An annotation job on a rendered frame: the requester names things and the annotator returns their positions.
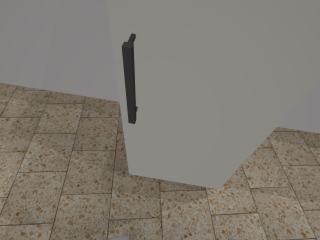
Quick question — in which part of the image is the fridge door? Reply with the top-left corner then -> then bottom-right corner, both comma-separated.
108,0 -> 320,190

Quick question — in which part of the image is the handle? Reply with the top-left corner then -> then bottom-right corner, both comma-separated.
122,33 -> 138,124

